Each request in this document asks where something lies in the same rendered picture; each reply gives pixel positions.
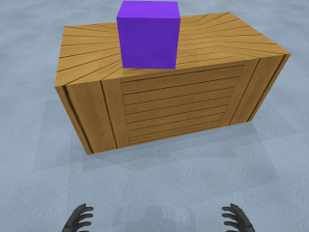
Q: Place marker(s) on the robot left hand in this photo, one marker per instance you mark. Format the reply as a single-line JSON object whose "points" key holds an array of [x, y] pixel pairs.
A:
{"points": [[72, 224]]}

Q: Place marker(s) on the pedestal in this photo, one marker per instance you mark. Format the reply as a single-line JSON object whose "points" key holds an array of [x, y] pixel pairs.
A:
{"points": [[224, 70]]}

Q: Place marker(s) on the carton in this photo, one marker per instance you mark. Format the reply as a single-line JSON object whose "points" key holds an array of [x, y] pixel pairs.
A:
{"points": [[149, 34]]}

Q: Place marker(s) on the robot right hand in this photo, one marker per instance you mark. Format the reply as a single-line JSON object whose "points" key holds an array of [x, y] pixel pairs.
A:
{"points": [[242, 221]]}

